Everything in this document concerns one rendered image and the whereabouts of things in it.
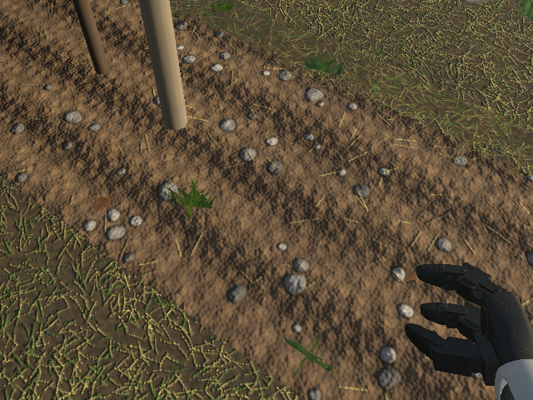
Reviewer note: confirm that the robot right hand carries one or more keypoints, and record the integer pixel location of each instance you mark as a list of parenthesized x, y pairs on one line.
[(500, 330)]

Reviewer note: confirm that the right robot forearm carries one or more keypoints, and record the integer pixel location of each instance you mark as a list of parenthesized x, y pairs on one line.
[(514, 380)]

